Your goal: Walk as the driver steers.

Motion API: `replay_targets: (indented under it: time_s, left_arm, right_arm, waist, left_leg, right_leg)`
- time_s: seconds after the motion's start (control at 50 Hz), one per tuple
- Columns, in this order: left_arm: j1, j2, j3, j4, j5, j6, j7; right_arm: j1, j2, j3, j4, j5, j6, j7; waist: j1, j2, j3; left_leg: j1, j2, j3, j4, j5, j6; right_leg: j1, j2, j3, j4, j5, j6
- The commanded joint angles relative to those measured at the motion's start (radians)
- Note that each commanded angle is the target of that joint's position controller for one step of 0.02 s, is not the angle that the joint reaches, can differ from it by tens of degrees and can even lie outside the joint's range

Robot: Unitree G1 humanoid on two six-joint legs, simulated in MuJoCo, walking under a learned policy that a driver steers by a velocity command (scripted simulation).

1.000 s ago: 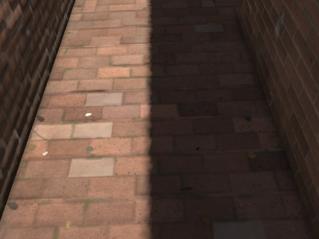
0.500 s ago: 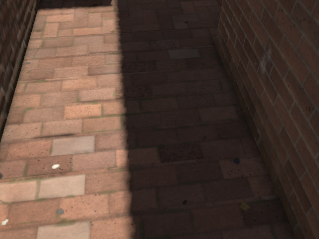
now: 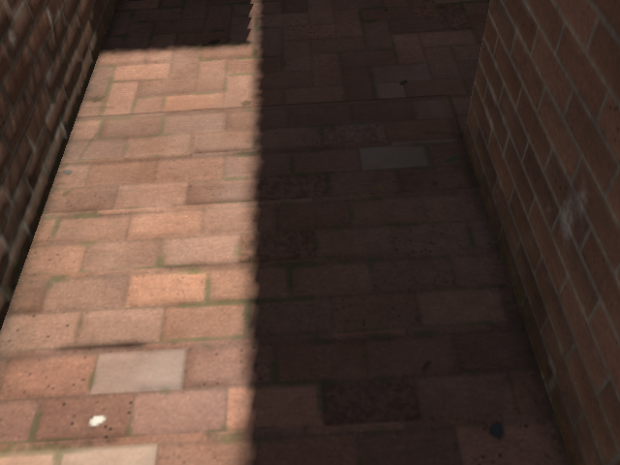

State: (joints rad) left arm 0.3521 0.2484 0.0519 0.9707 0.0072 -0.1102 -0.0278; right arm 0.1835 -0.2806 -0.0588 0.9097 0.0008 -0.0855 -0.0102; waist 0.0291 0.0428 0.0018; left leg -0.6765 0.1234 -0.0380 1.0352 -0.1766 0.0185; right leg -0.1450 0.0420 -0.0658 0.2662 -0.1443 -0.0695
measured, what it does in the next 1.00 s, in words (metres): walks ahead: left foot, then right foot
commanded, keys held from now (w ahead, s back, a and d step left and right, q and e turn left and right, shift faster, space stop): w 0.80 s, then w+q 0.20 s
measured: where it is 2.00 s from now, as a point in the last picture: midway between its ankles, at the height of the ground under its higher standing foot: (284, 251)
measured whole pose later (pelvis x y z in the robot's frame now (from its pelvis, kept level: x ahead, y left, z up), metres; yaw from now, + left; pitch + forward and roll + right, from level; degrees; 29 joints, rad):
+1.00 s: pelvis +0.58 +0.03 -0.02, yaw +3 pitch +2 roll +0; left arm 0.15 0.26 0.06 0.87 0.01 -0.12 -0.02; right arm 0.35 -0.27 -0.06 0.96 0.04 -0.09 -0.01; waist -0.03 0.03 0.03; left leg -0.33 0.00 -0.07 1.15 -0.45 0.04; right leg -0.40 -0.01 -0.08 0.51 -0.15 -0.04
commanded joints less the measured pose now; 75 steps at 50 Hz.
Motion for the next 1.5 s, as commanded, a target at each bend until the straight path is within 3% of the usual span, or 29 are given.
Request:
replay_targets:
  time_s: [0.02,0.2,0.26,0.3,0.32,0.34,0.36,0.38,0.4,0.42,0.46,0.52,0.6,0.78,0.84,0.88,0.9,0.92,0.94,0.98,1.02,1.06,1.22,1.36,1.4,1.44,1.46,1.48,1.5]
  left_arm:
    - [0.018,0.159,0.029,-0.031,-0.007,-0.006,0.019]
    - [0.119,0.164,0.017,0.001,-0.011,0.022,0.026]
    - [0.09,0.181,0.021,0.006,-0.019,0.034,0.043]
    - [0.055,0.206,0.028,-0.005,-0.015,0.044,0.049]
    - [0.048,0.184,0.02,-0.02,-0.018,0.049,0.048]
    - [0.13,0.119,-0.003,-0.039,0.015,0.043,0.046]
    - [0.26,-0.012,-0.034,-0.026,-0.02,0.012,0.039]
    - [0.124,0.113,-0.006,-0.041,-0.053,-0.01,0.031]
    - [-0.003,0.152,0.007,-0.084,-0.066,-0.019,0.03]
    - [-0.057,0.143,0.007,-0.094,-0.05,-0.017,0.037]
    - [-0.029,0.118,0.017,-0.088,-0.03,0.009,0.041]
    - [-0.03,0.083,0.019,-0.089,-0.025,0.037,0.043]
    - [-0.174,0.079,0.025,-0.136,-0.011,0.036,0.042]
    - [-0.423,0.065,0.007,-0.219,-0.03,0.009,0.001]
    - [-0.355,0.108,0.02,-0.216,-0.028,-0.002,-0.015]
    - [-0.068,0.194,0.059,-0.134,-0.025,-0.012,0.008]
    - [0.1,0.277,0.077,-0.11,0.005,-0.014,0.019]
    - [0.127,0.325,0.085,-0.09,0.031,-0.011,0.004]
    - [0.127,0.225,0.066,-0.08,0.008,-0.011,0.0]
    - [-0.043,0.167,0.045,-0.108,0.001,-0.016,0.011]
    - [-0.128,0.139,0.034,-0.111,0.024,-0.02,0.029]
    - [-0.127,0.136,0.033,-0.091,0.022,-0.023,0.037]
    - [-0.111,0.149,0.042,-0.077,0.025,0.0,0.072]
    - [0.002,0.191,0.05,-0.008,-0.035,0.031,0.05]
    - [-0.043,0.236,0.058,0.002,-0.049,0.041,0.041]
    - [-0.06,0.173,0.032,0.003,-0.042,0.035,0.032]
    - [0.037,0.053,-0.004,-0.021,-0.014,0.019,0.019]
    - [0.073,0.034,-0.014,-0.011,-0.04,-0.009,0.015]
    - [-0.055,0.134,0.017,-0.033,-0.082,-0.017,0.016]
  right_arm:
    - [0.004,-0.035,-0.013,-0.056,-0.005,-0.001,0.0]
    - [-0.237,-0.021,-0.002,-0.161,0.016,-0.008,0.046]
    - [-0.205,-0.051,-0.014,-0.175,0.018,-0.018,0.07]
    - [-0.03,-0.107,-0.043,-0.126,0.013,-0.028,0.072]
    - [0.154,-0.156,-0.067,-0.07,0.012,-0.023,0.062]
    - [0.283,-0.263,-0.087,-0.046,0.003,-0.016,0.045]
    - [0.282,-0.254,-0.071,-0.046,0.004,-0.014,0.055]
    - [0.269,-0.165,-0.049,-0.042,0.018,-0.017,0.057]
    - [0.186,-0.13,-0.037,-0.051,0.02,-0.018,0.051]
    - [0.102,-0.11,-0.026,-0.066,0.011,-0.018,0.05]
    - [0.034,-0.067,-0.014,-0.068,-0.014,-0.024,0.05]
    - [0.062,-0.082,-0.018,-0.041,-0.005,-0.035,0.04]
    - [0.128,-0.104,-0.023,-0.016,-0.001,-0.024,0.015]
    - [0.238,-0.127,-0.03,0.041,0.015,0.008,-0.001]
    - [0.222,-0.137,-0.037,0.05,0.013,0.018,-0.001]
    - [0.176,-0.137,-0.033,0.034,0.011,0.017,0.0]
    - [0.192,-0.092,-0.014,-0.008,-0.015,0.014,0.004]
    - [0.351,0.035,0.015,0.005,0.015,-0.012,0.013]
    - [0.299,-0.058,-0.005,0.022,0.048,-0.029,0.012]
    - [0.166,-0.099,-0.019,-0.024,0.046,-0.032,-0.003]
    - [0.17,-0.088,-0.037,-0.022,0.051,-0.011,-0.018]
    - [0.183,-0.056,-0.041,-0.031,0.053,0.015,-0.02]
    - [0.016,-0.022,-0.044,-0.108,0.039,0.054,0.001]
    - [-0.166,0.001,-0.015,-0.197,0.024,0.05,0.046]
    - [-0.078,-0.05,-0.033,-0.179,0.012,0.044,0.046]
    - [0.262,-0.181,-0.096,-0.066,0.01,0.045,0.028]
    - [0.346,-0.302,-0.119,-0.045,-0.005,0.047,0.009]
    - [0.328,-0.26,-0.096,-0.066,-0.009,0.042,0.016]
    - [0.267,-0.18,-0.072,-0.069,-0.008,0.03,0.027]
  waist:
    - [-0.035,-0.104,0.035]
    - [0.041,-0.142,0.138]
    - [0.002,-0.161,0.132]
    - [-0.093,-0.173,0.004]
    - [-0.17,-0.131,-0.106]
    - [-0.155,0.106,-0.281]
    - [-0.08,0.346,-0.421]
    - [-0.127,0.191,-0.317]
    - [-0.119,0.111,-0.171]
    - [-0.086,0.009,-0.104]
    - [-0.02,0.046,-0.06]
    - [0.001,0.031,-0.02]
    - [-0.032,-0.008,0.022]
    - [-0.11,0.021,0.088]
    - [-0.056,0.053,0.051]
    - [0.091,0.054,-0.079]
    - [0.129,-0.12,-0.258]
    - [0.031,-0.393,-0.38]
    - [0.067,-0.258,-0.34]
    - [0.023,-0.104,-0.134]
    - [-0.023,-0.126,-0.062]
    - [-0.042,-0.143,-0.02]
    - [-0.018,-0.138,0.094]
    - [0.029,-0.095,0.164]
    - [-0.047,-0.142,0.093]
    - [-0.212,-0.096,-0.121]
    - [-0.155,0.18,-0.263]
    - [-0.129,0.257,-0.47]
    - [-0.153,0.104,-0.337]
  left_leg:
    - [-0.118,0.028,-0.021,-0.092,0.171,-0.024]
    - [-0.076,-0.046,0.035,-0.408,0.281,-0.003]
    - [0.031,-0.064,0.055,-0.487,0.159,0.039]
    - [0.278,-0.131,0.109,-0.495,0.109,0.082]
    - [0.539,-0.127,0.093,-0.478,0.128,0.111]
    - [0.866,0.119,-0.221,-0.448,0.137,0.189]
    - [1.072,0.28,-0.72,-0.683,-0.097,0.327]
    - [0.98,0.247,-0.697,-0.758,-0.211,0.273]
    - [0.841,0.217,-0.534,-0.756,-0.174,0.227]
    - [0.681,0.184,-0.408,-0.773,-0.062,0.207]
    - [0.498,0.116,-0.26,-0.823,0.048,0.194]
    - [0.448,0.095,-0.164,-0.891,0.125,0.219]
    - [0.525,0.095,-0.107,-0.922,0.186,0.216]
    - [0.704,0.11,-0.025,-0.87,0.203,0.171]
    - [0.718,0.128,-0.047,-0.772,0.376,0.151]
    - [0.621,0.035,-0.001,-0.467,0.511,0.105]
    - [0.408,-0.041,0.037,-0.124,0.235,0.067]
    - [0.063,-0.214,-0.022,0.177,-0.408,0.019]
    - [-0.022,-0.157,-0.141,0.273,-0.433,0.022]
    - [-0.022,-0.053,-0.1,0.244,-0.243,0.029]
    - [0.078,0.008,-0.121,0.158,-0.11,0.019]
    - [0.067,0.013,-0.114,0.122,-0.071,0.015]
    - [-0.042,-0.005,-0.017,-0.153,0.298,-0.006]
    - [-0.021,-0.031,0.092,-0.399,0.117,0.05]
    - [0.128,-0.075,0.133,-0.448,0.028,0.083]
    - [0.661,-0.109,0.113,-0.446,0.138,0.127]
    - [1.009,0.161,-0.271,-0.486,0.068,0.236]
    - [1.085,0.316,-0.681,-0.719,-0.097,0.325]
    - [0.984,0.287,-0.578,-0.783,-0.163,0.258]
  right_leg:
    - [0.051,-0.278,0.195,-0.163,0.138,-0.147]
    - [0.158,-0.299,0.112,-0.121,0.107,-0.111]
    - [0.196,-0.322,0.098,-0.029,0.273,-0.071]
    - [0.204,-0.292,0.067,0.184,0.588,-0.04]
    - [0.094,-0.236,0.033,0.421,0.595,-0.01]
    - [-0.17,-0.135,0.01,0.8,0.161,0.023]
    - [-0.458,0.025,0.141,1.058,-0.453,0.046]
    - [-0.552,-0.03,0.212,1.141,-0.422,0.026]
    - [-0.614,-0.082,0.173,1.13,-0.33,0.007]
    - [-0.568,-0.14,0.152,1.072,-0.228,0.004]
    - [-0.447,-0.198,0.157,0.971,-0.129,0.005]
    - [-0.453,-0.21,0.137,0.869,-0.084,0.026]
    - [-0.591,-0.211,0.127,0.658,0.1,0.067]
    - [-0.566,-0.136,0.067,0.274,0.189,0.051]
    - [-0.392,-0.097,0.054,0.233,0.107,0.017]
    - [-0.02,-0.069,0.036,0.213,0.062,-0.02]
    - [0.279,-0.286,0.271,0.245,0.069,-0.088]
    - [0.545,-0.471,0.738,0.093,-0.133,-0.24]
    - [0.503,-0.44,0.729,0.038,-0.228,-0.194]
    - [0.22,-0.408,0.483,-0.013,-0.134,-0.115]
    - [0.051,-0.367,0.324,-0.073,-0.031,-0.08]
    - [0.016,-0.355,0.237,-0.118,0.009,-0.081]
    - [0.006,-0.29,-0.066,-0.162,0.08,-0.051]
    - [0.204,-0.376,-0.082,-0.099,0.271,-0.094]
    - [0.254,-0.374,-0.08,0.034,0.56,-0.077]
    - [0.049,-0.275,-0.102,0.433,0.571,-0.009]
    - [-0.309,-0.125,-0.088,0.838,-0.046,0.055]
    - [-0.426,-0.017,0.144,1.066,-0.471,0.067]
    - [-0.51,-0.069,0.196,1.122,-0.427,0.053]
